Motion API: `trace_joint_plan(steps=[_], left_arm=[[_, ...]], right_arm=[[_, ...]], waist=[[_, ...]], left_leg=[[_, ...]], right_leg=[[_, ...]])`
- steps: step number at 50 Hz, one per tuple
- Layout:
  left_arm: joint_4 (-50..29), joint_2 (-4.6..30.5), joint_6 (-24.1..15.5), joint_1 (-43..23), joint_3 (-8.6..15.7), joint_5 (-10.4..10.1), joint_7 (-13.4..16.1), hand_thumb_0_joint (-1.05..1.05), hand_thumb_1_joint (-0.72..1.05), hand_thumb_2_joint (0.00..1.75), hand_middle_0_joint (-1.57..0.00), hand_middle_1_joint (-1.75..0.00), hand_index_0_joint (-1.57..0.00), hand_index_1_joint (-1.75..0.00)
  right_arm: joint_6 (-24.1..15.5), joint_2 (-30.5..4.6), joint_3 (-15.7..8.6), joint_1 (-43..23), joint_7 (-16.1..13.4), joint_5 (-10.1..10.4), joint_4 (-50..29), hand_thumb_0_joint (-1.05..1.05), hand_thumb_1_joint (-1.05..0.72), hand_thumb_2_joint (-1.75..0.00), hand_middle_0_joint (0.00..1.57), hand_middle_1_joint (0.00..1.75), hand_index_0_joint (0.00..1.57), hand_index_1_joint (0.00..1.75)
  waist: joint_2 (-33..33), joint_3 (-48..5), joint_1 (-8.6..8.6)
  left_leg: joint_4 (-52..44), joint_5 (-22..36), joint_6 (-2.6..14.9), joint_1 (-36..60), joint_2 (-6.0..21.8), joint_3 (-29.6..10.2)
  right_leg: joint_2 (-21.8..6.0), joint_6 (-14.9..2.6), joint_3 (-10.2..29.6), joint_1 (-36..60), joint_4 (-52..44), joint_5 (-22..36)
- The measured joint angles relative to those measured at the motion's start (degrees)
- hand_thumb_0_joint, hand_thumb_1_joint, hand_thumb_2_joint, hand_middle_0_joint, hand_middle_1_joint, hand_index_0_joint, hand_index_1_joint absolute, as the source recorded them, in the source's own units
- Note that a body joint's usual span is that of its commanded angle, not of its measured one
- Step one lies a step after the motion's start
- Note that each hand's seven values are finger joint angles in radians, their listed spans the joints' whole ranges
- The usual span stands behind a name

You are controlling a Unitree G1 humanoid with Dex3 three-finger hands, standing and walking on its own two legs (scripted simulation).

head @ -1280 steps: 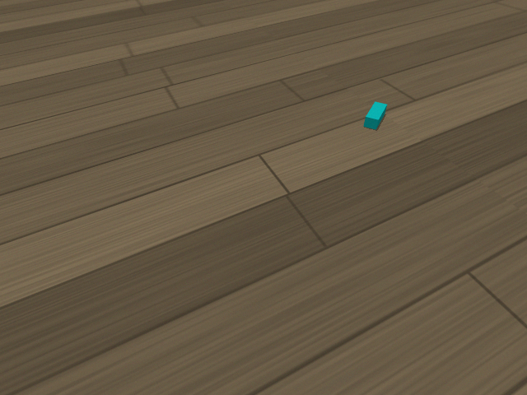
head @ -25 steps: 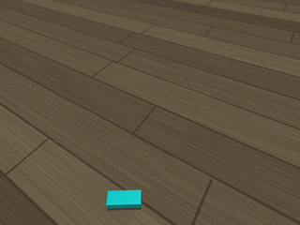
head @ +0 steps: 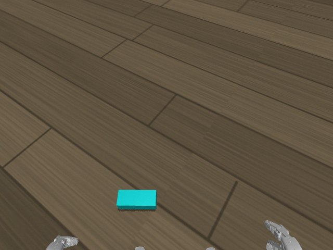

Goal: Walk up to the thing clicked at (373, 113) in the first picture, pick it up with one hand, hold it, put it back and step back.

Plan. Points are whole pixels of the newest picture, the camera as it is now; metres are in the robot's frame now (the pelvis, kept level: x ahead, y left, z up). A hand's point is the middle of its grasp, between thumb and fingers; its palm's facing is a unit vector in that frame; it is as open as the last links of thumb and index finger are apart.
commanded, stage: rise first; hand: left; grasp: from above
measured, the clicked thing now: (137, 199) +0.45 +0.18 -0.69
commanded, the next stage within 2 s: none
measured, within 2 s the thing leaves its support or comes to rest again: neither
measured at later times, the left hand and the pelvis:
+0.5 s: hand out of the picture +0.14 +0.27 -0.22, palm faces -0.31 -0.80 -0.50, open 14.3 cm; pelvis -0.01 +0.00 -0.08, yaw +0 degrees
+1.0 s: hand (105, 222) +0.29 +0.27 -0.42, palm faces -0.48 -0.29 -0.83, open 14.1 cm; pelvis -0.08 -0.01 -0.29, yaw -2 degrees
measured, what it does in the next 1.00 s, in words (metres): lowers itself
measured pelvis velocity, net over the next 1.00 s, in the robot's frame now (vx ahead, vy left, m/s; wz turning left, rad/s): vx -0.08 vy -0.01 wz -0.04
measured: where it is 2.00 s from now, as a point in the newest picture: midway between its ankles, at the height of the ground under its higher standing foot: outside the picture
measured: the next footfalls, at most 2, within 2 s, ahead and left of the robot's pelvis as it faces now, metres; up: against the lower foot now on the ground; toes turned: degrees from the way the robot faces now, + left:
none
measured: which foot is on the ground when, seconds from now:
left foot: down 0.00-1.00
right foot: down 0.00-1.00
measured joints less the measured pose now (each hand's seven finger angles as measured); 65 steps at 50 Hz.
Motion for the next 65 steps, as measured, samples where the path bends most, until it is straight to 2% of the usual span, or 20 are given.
trace_joint_plan(steps=[6, 11, 17, 21, 27, 34, 39, 45, 50, 55, 60, 65], left_arm=[[-10.13, -0.34, -1.09, 5.09, 0.39, 1.65, 0.15, -0.01, -0.48, 1.01, -0.07, -1.05, -0.06, -1.06], [-16.74, -0.23, 0.95, 8.41, 0.01, 2.41, 0.36, -0.01, -0.52, 1.02, -0.06, -1.06, -0.05, -1.08], [-20.77, 0.19, 3.58, 10.42, -0.62, 3.11, 0.22, -0.01, -0.54, 1.01, -0.06, -1.07, -0.06, -1.08], [-19.67, 0.97, 2.74, 9.16, -1.10, 4.95, 0.44, -0.01, -0.55, 1.01, -0.07, -1.06, -0.06, -1.07], [-14.28, 3.28, -3.76, 3.27, -1.03, 11.47, 1.54, -0.01, -0.56, 1.01, -0.06, -1.05, -0.05, -1.06], [-11.96, 5.82, -12.72, -5.02, -0.75, 21.16, 4.66, -0.01, -0.57, 1.02, -0.07, -1.05, -0.06, -1.06], [-9.66, 7.12, -14.22, -12.90, -1.05, 26.98, 8.13, -0.01, -0.57, 1.02, -0.08, -1.06, -0.07, -1.07], [-1.17, 9.94, -15.81, -25.26, -2.28, 33.06, 9.75, -0.01, -0.57, 1.02, -0.09, -1.06, -0.08, -1.07], [6.36, 12.43, -18.02, -33.66, -3.20, 37.74, 10.15, -0.01, -0.56, 1.02, -0.09, -1.06, -0.09, -1.07], [12.47, 14.79, -20.86, -38.96, -3.22, 42.43, 11.19, -0.01, -0.54, 1.03, -0.08, -1.07, -0.08, -1.07], [16.85, 16.77, -23.23, -42.10, -2.72, 47.50, 13.55, -0.01, -0.54, 1.04, -0.07, -1.06, -0.07, -1.06], [20.16, 18.36, -24.59, -44.92, -2.63, 51.96, 16.87, -0.01, -0.55, 1.05, -0.06, -1.03, -0.06, -1.03]], right_arm=[[-1.53, 0.16, -0.38, -1.60, -0.59, -0.36, -2.13, 0.01, -0.89, -0.90, 0.21, 0.30, 0.20, 0.30], [-1.85, 0.84, 0.09, -2.64, -1.09, -0.50, -3.94, 0.01, -0.90, -0.90, 0.21, 0.30, 0.20, 0.30], [-2.71, 1.32, 0.90, -2.73, -1.54, -0.77, -5.92, 0.01, -0.91, -0.90, 0.21, 0.30, 0.20, 0.30], [-3.99, 1.15, 1.26, -2.79, -1.75, -1.04, -6.71, 0.01, -0.91, -0.90, 0.21, 0.30, 0.21, 0.30], [-6.04, -0.07, 0.75, -4.13, -0.79, -1.55, -6.42, 0.01, -0.89, -0.90, 0.21, 0.30, 0.21, 0.30], [-5.56, -1.77, -0.57, -7.23, 0.92, -1.53, -3.64, 0.01, -0.90, -0.90, 0.21, 0.30, 0.21, 0.30], [-4.14, -2.07, -1.33, -9.32, 1.83, -1.50, -1.69, 0.01, -0.91, -0.90, 0.21, 0.30, 0.20, 0.30], [-2.81, -1.57, -0.73, -9.46, 2.23, -2.09, 0.90, 0.01, -0.93, -0.90, 0.21, 0.30, 0.20, 0.30], [-1.58, -1.01, 0.00, -7.43, 2.50, -2.64, 2.49, 0.01, -0.93, -0.90, 0.21, 0.30, 0.21, 0.30], [-0.05, -0.93, 0.63, -5.06, 2.93, -3.07, 3.44, 0.01, -0.90, -0.90, 0.21, 0.30, 0.21, 0.30], [1.72, -1.31, 1.07, -3.38, 3.56, -3.68, 4.07, 0.01, -0.89, -0.89, 0.21, 0.30, 0.20, 0.30], [3.05, -1.56, 1.41, -2.77, 4.24, -4.60, 4.85, 0.01, -0.89, -0.89, 0.21, 0.30, 0.20, 0.30]], waist=[[-0.58, -1.04, 0.49], [-0.41, -1.63, 0.34], [0.22, -2.79, 0.03], [0.46, -3.52, -0.23], [0.01, -5.38, -0.72], [-0.22, -7.13, -0.87], [0.49, -6.07, -0.53], [0.94, -4.86, -0.52], [1.00, -4.26, -1.74], [0.75, -3.76, -3.85], [0.33, -3.13, -5.72], [-0.05, -2.78, -6.90]], left_leg=[[8.63, -3.58, -0.22, -7.70, -0.03, -0.86], [12.47, -5.11, -0.42, -11.30, 0.12, -1.55], [15.81, -6.30, -0.53, -15.21, 0.14, -2.19], [19.07, -7.30, -0.50, -19.28, 0.05, -2.45], [29.26, -10.36, -0.58, -31.38, -0.35, -2.47], [44.71, -14.29, -0.82, -48.84, -0.80, -2.81], [53.34, -14.90, -1.10, -58.97, -1.13, -3.49], [60.92, -13.94, -1.59, -68.48, -1.32, -4.65], [66.25, -13.32, -1.80, -74.17, -1.47, -5.80], [70.24, -12.94, -1.70, -78.16, -1.65, -6.72], [73.39, -12.71, -1.72, -81.34, -2.00, -7.51], [76.06, -12.65, -1.72, -84.26, -2.47, -8.03]], right_leg=[[0.14, -0.06, -0.41, -7.44, 8.70, -3.87], [0.40, -0.20, -0.89, -10.71, 12.27, -5.41], [0.53, -0.27, -1.32, -14.33, 15.40, -6.66], [0.54, -0.23, -1.39, -18.32, 18.72, -7.79], [0.44, -0.04, -0.73, -30.67, 29.58, -11.29], [0.67, 0.40, 0.15, -48.21, 45.64, -15.76], [1.02, 0.65, 0.34, -58.20, 54.51, -16.77], [1.78, 0.66, 0.13, -67.70, 62.28, -16.03], [2.45, 0.72, -0.32, -73.21, 67.34, -15.32], [2.98, 0.69, -0.73, -76.91, 70.86, -14.79], [3.24, 0.70, -1.11, -79.64, 73.51, -14.62], [3.29, 0.72, -1.30, -81.96, 75.73, -14.80]])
